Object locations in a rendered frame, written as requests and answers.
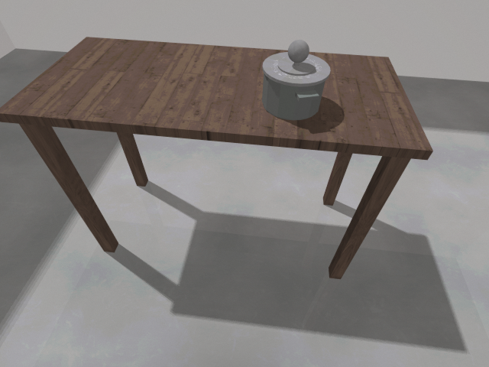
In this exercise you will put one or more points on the knob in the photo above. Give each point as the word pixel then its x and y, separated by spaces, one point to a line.
pixel 298 51

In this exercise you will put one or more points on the lid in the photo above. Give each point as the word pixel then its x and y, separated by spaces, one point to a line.
pixel 281 69

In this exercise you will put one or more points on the pot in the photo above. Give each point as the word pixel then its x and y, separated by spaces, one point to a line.
pixel 291 102

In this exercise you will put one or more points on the table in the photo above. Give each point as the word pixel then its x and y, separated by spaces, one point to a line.
pixel 214 93

